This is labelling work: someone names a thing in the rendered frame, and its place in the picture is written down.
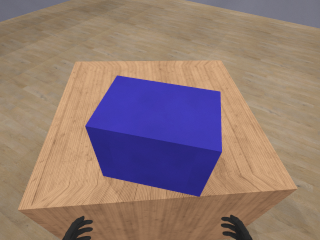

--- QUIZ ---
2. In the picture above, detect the robot left hand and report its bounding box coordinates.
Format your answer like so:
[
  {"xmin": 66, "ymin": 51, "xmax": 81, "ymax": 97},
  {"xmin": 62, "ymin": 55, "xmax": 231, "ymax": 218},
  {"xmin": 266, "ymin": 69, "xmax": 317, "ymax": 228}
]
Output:
[{"xmin": 62, "ymin": 216, "xmax": 93, "ymax": 240}]

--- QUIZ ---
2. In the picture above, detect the carton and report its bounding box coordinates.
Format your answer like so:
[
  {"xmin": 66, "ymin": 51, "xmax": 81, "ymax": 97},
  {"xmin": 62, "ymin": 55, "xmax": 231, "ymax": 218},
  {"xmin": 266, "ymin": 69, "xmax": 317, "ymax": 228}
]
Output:
[{"xmin": 85, "ymin": 75, "xmax": 222, "ymax": 197}]

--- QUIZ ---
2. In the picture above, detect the pedestal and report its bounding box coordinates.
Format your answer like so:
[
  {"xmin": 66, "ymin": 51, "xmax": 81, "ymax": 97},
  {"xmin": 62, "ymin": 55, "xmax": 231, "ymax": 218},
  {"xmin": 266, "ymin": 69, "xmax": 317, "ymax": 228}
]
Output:
[{"xmin": 18, "ymin": 60, "xmax": 298, "ymax": 240}]

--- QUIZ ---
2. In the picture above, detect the robot right hand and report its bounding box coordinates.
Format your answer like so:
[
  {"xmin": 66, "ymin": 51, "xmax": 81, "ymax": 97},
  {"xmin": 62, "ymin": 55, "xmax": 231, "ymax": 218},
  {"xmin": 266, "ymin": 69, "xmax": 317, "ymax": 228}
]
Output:
[{"xmin": 221, "ymin": 215, "xmax": 253, "ymax": 240}]

